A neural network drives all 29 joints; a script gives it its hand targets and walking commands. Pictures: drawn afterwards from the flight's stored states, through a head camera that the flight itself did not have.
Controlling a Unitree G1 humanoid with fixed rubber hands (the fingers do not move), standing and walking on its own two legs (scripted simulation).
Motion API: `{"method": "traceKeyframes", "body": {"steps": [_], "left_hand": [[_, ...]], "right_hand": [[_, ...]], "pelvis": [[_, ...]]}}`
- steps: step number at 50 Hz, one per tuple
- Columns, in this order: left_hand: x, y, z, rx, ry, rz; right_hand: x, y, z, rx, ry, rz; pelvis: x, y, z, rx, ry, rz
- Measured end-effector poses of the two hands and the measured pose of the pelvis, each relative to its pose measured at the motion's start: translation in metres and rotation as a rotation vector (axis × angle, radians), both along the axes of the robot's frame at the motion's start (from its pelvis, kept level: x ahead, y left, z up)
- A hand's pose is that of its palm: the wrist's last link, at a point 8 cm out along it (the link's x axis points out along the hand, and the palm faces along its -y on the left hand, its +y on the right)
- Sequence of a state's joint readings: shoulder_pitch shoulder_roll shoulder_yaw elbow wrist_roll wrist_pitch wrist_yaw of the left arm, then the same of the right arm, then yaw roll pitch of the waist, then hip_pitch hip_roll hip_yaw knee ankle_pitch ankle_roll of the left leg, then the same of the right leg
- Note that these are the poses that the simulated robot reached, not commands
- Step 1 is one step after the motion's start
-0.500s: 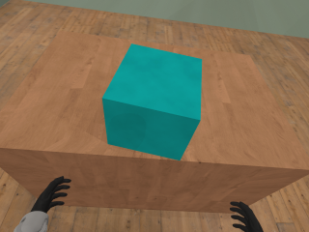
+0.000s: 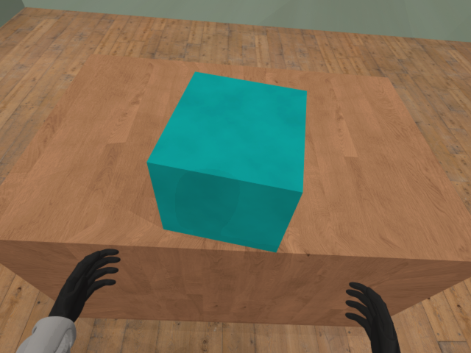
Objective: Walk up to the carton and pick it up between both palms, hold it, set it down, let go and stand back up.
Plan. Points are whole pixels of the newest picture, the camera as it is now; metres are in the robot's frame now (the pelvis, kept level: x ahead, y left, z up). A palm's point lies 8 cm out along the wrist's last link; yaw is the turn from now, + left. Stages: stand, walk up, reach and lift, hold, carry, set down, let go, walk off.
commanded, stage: reach and lift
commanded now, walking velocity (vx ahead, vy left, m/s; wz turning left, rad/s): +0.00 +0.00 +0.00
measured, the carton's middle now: (234, 160) +0.51 +0.01 +0.01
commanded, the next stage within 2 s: none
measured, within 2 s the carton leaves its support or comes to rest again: neither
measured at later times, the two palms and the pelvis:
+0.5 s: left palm (80, 276) +0.24 +0.25 +0.02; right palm (369, 297) +0.22 -0.20 +0.02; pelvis +0.02 +0.00 +0.00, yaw +0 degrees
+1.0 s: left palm (100, 214) +0.33 +0.23 +0.06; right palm (356, 236) +0.30 -0.18 +0.06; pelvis +0.02 +0.00 +0.00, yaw +0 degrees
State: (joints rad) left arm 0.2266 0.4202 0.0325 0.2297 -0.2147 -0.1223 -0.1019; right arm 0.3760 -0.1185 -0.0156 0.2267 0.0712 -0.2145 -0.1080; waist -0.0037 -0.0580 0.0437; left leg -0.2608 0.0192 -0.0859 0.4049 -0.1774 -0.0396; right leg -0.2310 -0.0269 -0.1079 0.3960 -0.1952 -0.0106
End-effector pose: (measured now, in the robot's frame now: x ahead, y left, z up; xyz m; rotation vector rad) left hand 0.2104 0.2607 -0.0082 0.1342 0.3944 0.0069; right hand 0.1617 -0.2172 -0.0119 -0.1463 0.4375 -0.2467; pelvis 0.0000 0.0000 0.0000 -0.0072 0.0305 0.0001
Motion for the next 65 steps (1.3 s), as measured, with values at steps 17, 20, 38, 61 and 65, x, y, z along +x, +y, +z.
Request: {"method": "traceKeyframes", "body": {"steps": [17, 20, 38, 61, 65], "left_hand": [[0.018, -0.005, 0.018, -0.054, -0.068, 0.025], [0.023, -0.006, 0.02, -0.06, -0.064, 0.026], [0.079, -0.02, 0.047, -0.075, -0.074, -0.02], [0.145, -0.028, 0.085, -0.096, -0.09, -0.013], [0.158, -0.029, 0.089, -0.098, -0.091, -0.001]], "right_hand": [[0.028, 0.01, 0.02, 0.031, -0.041, 0.001], [0.038, 0.011, 0.022, 0.04, -0.045, 0.004], [0.11, 0.023, 0.047, 0.072, -0.131, 0.026], [0.175, 0.043, 0.092, 0.078, -0.2, 0.075], [0.185, 0.042, 0.093, 0.076, -0.188, 0.07]], "pelvis": [[0.009, -0.001, 0.0, 0.001, 0.012, 0.0], [0.012, -0.001, 0.0, 0.001, 0.016, 0.0], [0.021, -0.002, 0.0, 0.001, 0.029, 0.0], [0.01, -0.003, 0.0, 0.0, 0.014, -0.002], [0.01, -0.003, 0.0, 0.0, 0.013, -0.002]]}}
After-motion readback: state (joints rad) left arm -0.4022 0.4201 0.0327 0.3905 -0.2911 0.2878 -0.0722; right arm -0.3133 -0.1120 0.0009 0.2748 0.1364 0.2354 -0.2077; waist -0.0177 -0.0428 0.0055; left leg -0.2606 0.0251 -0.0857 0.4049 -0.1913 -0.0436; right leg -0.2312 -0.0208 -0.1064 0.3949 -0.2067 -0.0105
